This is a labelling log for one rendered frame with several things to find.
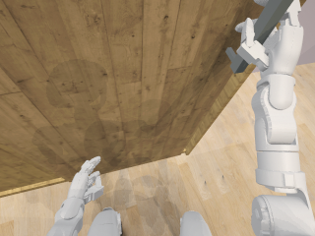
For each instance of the right robot forearm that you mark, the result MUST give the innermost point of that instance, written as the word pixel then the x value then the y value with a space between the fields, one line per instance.
pixel 276 140

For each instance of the wardrobe door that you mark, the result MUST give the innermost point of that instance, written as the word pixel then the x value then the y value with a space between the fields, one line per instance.
pixel 17 171
pixel 130 81

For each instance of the left robot forearm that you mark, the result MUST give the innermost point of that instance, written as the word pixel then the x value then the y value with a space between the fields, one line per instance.
pixel 68 220

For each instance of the robot left thigh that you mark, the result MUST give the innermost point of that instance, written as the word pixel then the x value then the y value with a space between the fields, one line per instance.
pixel 106 223

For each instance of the robot right upper arm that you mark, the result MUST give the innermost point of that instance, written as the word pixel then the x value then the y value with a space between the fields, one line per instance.
pixel 274 215

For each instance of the handle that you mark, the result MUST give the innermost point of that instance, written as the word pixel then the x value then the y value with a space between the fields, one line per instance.
pixel 269 18

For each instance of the robot thigh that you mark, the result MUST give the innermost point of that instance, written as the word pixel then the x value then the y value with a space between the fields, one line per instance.
pixel 192 223
pixel 106 223

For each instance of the left robot hand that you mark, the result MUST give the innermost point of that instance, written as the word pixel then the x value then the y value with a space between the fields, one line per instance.
pixel 82 184

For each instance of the robot right thigh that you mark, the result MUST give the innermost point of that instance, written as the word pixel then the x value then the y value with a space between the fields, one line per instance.
pixel 192 223

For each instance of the right robot hand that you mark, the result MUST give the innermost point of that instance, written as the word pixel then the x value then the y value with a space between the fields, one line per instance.
pixel 283 45

